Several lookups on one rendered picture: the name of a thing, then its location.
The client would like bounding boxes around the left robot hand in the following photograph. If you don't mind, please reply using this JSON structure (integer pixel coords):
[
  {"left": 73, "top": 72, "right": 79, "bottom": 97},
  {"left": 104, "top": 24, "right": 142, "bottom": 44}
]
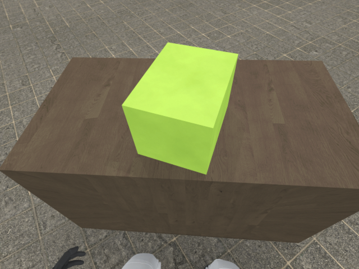
[{"left": 52, "top": 246, "right": 86, "bottom": 269}]

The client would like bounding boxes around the pedestal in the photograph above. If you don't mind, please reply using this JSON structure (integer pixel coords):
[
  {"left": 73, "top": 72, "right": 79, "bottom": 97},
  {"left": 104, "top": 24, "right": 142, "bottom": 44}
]
[{"left": 0, "top": 57, "right": 359, "bottom": 243}]

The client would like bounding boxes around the carton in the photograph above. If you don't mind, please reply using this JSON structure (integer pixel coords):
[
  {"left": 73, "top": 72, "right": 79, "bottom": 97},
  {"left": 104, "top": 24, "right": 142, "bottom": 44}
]
[{"left": 122, "top": 43, "right": 238, "bottom": 174}]

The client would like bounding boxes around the left robot thigh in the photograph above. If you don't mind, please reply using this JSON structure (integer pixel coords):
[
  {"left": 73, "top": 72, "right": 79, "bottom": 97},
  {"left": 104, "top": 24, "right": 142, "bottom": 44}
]
[{"left": 122, "top": 253, "right": 161, "bottom": 269}]

